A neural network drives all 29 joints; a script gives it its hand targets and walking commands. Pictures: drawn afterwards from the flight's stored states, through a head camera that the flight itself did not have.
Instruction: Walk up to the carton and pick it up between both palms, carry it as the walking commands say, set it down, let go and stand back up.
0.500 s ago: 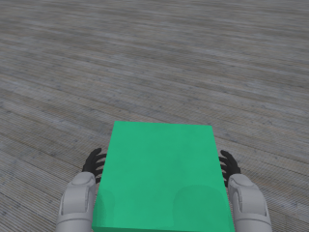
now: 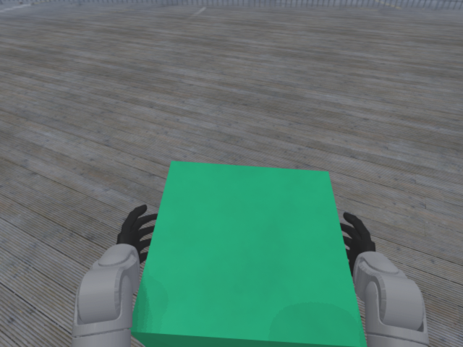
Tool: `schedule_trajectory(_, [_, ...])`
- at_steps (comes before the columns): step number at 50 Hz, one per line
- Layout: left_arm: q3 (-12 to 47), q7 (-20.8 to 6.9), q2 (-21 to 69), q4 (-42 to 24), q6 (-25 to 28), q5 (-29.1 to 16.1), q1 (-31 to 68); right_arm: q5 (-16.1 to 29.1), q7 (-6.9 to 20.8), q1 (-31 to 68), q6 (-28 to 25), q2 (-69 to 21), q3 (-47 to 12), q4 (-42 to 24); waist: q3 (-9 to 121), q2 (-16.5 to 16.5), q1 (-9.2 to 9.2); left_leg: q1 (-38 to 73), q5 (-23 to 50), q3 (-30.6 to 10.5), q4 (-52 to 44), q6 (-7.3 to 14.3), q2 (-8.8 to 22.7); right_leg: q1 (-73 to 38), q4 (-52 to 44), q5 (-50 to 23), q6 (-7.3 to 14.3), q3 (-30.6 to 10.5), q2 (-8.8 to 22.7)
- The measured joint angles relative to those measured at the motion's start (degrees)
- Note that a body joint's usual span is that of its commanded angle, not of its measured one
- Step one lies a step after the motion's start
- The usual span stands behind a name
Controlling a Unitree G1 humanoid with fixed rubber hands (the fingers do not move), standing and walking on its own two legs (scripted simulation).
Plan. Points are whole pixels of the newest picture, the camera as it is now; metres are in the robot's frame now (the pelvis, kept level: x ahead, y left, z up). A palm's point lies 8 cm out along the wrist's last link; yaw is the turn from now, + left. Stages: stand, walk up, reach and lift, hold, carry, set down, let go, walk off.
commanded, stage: carry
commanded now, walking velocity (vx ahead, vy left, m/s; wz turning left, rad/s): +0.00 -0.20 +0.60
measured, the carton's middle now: (243, 264) +0.29 -0.01 +0.04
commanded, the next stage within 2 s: none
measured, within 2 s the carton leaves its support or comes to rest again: neither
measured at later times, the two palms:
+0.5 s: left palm (123, 311) +0.17 +0.16 +0.11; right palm (370, 265) +0.25 -0.20 +0.09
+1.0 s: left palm out of the picture +0.09 +0.12 +0.10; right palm (358, 251) +0.28 -0.19 +0.10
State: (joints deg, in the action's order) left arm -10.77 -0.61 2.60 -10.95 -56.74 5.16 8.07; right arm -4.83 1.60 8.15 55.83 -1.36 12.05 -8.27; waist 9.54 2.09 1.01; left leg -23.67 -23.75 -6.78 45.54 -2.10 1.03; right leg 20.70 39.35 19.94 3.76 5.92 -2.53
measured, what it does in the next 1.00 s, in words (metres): steps to the right, turning left: right foot, then left foot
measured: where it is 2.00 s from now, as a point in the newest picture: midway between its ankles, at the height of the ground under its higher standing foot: outside the picture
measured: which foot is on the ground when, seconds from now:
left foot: down 0.00-0.46, up 0.48-0.68, down 0.70-1.00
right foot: down 0.00-0.18, up 0.20-0.42, down 0.44-0.72, up 0.74-1.00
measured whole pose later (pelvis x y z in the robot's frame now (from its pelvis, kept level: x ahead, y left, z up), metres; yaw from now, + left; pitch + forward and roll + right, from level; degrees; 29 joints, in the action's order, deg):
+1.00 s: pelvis -0.01 -0.15 +0.01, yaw +32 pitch +4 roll -1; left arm -10.6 2.3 4.0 -30.4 -64.7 -1.5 -2.9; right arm -1.5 -0.3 -3.8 64.9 -6.8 12.5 -29.7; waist 6.9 0.5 -0.2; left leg -25.1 -15.3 0.7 36.3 0.7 1.9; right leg 33.6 55.1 23.4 -4.0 1.1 4.2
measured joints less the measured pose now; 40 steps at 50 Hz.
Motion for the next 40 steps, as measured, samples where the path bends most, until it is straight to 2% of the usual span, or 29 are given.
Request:
schedule_trajectory(2, [0.7,0.9,0.8,-1.9,-1.5,-0.5,-1.0,1.5,-0.5,-2.0,1.5,0.8,0.0,-2.5,0.4,-1.0,0.97,-2.8,-5.1,4.2,6.2,0.0,0.5,-0.3,0.6,0.9,0.4,2.4,1.5])
schedule_trajectory(4, [0.6,1.7,1.9,-4.7,-2.3,-1.1,-3.9,3.0,-1.1,-3.6,3.8,1.3,-0.5,-4.9,1.1,-2.2,1.44,-4.0,-6.9,8.2,8.5,0.4,0.8,-0.4,0.8,1.6,0.5,4.0,2.8])
schedule_trajectory(6, [-0.1,2.4,3.1,-8.6,-3.3,-1.8,-7.4,4.6,-1.7,-4.5,5.9,1.6,-1.4,-7.1,2.1,-2.7,1.22,-3.1,-4.1,10.9,5.2,1.2,1.0,0.2,1.4,2.1,0.5,5.0,3.4])
schedule_trajectory(7, [-0.5,2.7,3.6,-10.8,-3.9,-2.0,-8.8,5.3,-1.8,-4.8,6.7,1.6,-1.8,-8.1,2.3,-2.6,1.08,-1.9,-0.2,11.6,1.1,1.7,1.1,0.6,2.3,2.7,0.4,5.6,3.5])
schedule_trajectory(8, [-0.9,2.9,3.8,-12.8,-4.5,-2.4,-9.7,5.9,-2.0,-4.9,7.1,1.5,-2.1,-9.0,2.4,-2.6,1.05,-0.9,3.7,11.7,-2.3,2.4,1.0,1.2,3.5,3.4,0.3,6.2,3.8])
schedule_trajectory(9, [-1.3,3.0,3.3,-14.1,-5.2,-2.8,-10.3,6.0,-2.3,-5.0,7.1,0.6,-2.3,-9.0,2.5,-3.8,0.80,-1.1,4.3,11.9,-2.4,3.2,0.1,1.8,4.9,4.2,0.1,6.2,4.8])
schedule_trajectory(11, [-1.7,2.8,1.6,-15.3,-6.6,-3.5,-11.9,5.4,-2.8,-5.5,7.4,-1.4,-2.8,-8.5,3.4,-4.3,-0.41,-1.7,3.3,12.3,-2.1,4.0,-0.1,4.5,9.5,8.0,-2.6,3.4,4.2])
schedule_trajectory(13, [-1.3,2.6,-0.1,-15.4,-7.7,-4.1,-12.5,4.6,-3.3,-6.5,7.8,-2.6,-3.2,-9.0,3.2,-3.6,-1.31,-1.7,3.5,11.8,-2.9,4.1,0.2,7.2,15.6,10.3,-4.1,0.2,3.0])
schedule_trajectory(15, [-0.6,2.5,-1.0,-15.2,-8.5,-4.8,-11.8,3.9,-3.5,-8.2,8.1,-3.6,-2.7,-10.9,2.4,-3.3,-1.94,-1.3,4.9,10.5,-4.7,3.7,0.0,8.8,18.3,9.7,-4.9,-2.0,3.0])
schedule_trajectory(18, [0.1,2.4,-1.5,-15.5,-8.7,-5.9,-10.6,3.4,-3.5,-9.6,8.5,-4.3,-1.9,-14.5,1.3,-2.7,-2.14,-1.6,7.1,8.4,-6.8,2.6,0.2,9.3,14.8,7.5,-5.5,-3.7,4.2])
schedule_trajectory(21, [0.3,2.4,-1.6,-15.7,-8.4,-6.6,-10.0,2.9,-3.5,-9.8,9.1,-4.2,-1.9,-16.6,0.6,-1.5,-1.47,-2.5,8.3,6.2,-7.4,1.0,1.0,6.5,4.7,3.5,-5.4,-4.3,4.9])
schedule_trajectory(22, [0.5,2.4,-1.6,-16.0,-8.4,-6.7,-9.8,2.9,-3.4,-10.1,9.1,-4.2,-1.8,-17.4,0.4,-1.0,-1.17,-3.0,8.4,5.2,-6.9,0.4,1.3,4.4,-0.8,1.3,-5.3,-3.9,4.8])
schedule_trajectory(23, [0.9,2.5,-1.3,-16.1,-8.4,-6.7,-9.5,3.0,-3.3,-10.3,9.2,-3.8,-1.5,-18.1,0.1,0.2,-0.93,-3.6,8.2,3.9,-6.0,-0.2,2.0,3.3,-3.9,-4.7,-5.2,-2.7,4.1])
schedule_trajectory(24, [1.4,2.7,-0.6,-15.7,-8.4,-6.5,-9.2,3.1,-3.1,-10.9,9.3,-3.1,-1.0,-18.6,0.1,1.1,-0.56,-4.7,5.5,2.9,-3.9,0.0,2.2,3.1,-4.2,-6.7,-4.7,-1.3,3.8])
schedule_trajectory(26, [2.5,3.1,0.9,-15.0,-8.3,-5.7,-9.3,3.6,-2.6,-12.2,9.8,-1.3,-0.7,-19.2,0.6,1.0,0.65,-7.4,-2.5,5.5,3.8,0.4,1.8,2.7,-3.5,-5.4,-3.8,1.2,5.0])
schedule_trajectory(29, [2.4,3.3,3.2,-15.4,-8.1,-4.1,-11.3,4.3,-2.0,-11.8,10.8,0.8,-1.3,-18.1,1.4,0.2,1.89,-7.9,-4.6,11.1,10.3,0.7,1.9,1.7,-3.5,-4.0,-3.0,3.8,6.8])
schedule_trajectory(32, [1.6,3.5,4.2,-17.7,-8.5,-3.0,-12.3,5.2,-1.6,-10.0,11.0,1.9,-2.2,-16.5,1.7,0.0,1.75,-5.7,-2.8,13.2,8.5,1.3,2.3,2.1,-2.9,-3.6,-2.4,6.5,6.8])
schedule_trajectory(35, [1.3,3.6,3.7,-19.0,-9.0,-2.4,-12.0,5.6,-1.7,-7.9,10.9,2.1,-2.8,-15.4,1.7,-0.4,0.89,-1.1,0.6,13.9,-1.0,2.7,2.4,3.6,-0.2,-2.2,-1.9,9.7,6.7])
schedule_trajectory(36, [1.0,3.6,2.8,-18.7,-9.3,-2.6,-11.9,5.6,-1.9,-7.3,10.8,1.5,-3.0,-14.2,1.8,-2.0,0.63,-0.9,0.5,13.9,-2.4,4.3,1.4,4.5,1.4,-1.4,-1.9,10.0,7.8])
schedule_trajectory(37, [0.7,3.5,1.6,-18.3,-9.6,-2.9,-12.4,5.3,-2.3,-6.9,10.9,0.7,-3.5,-13.0,2.0,-3.5,0.14,-1.2,0.9,14.1,-2.6,5.3,0.7,5.7,3.6,1.1,-2.9,9.1,8.4])
schedule_trajectory(40, [1.1,3.5,-1.4,-17.5,-11.0,-4.2,-13.4,4.4,-2.8,-7.9,11.0,-1.3,-4.2,-11.2,1.5,-4.1,-1.53,-1.8,2.3,13.1,-3.1,5.7,0.9,10.6,15.0,8.4,-5.9,3.1,6.2])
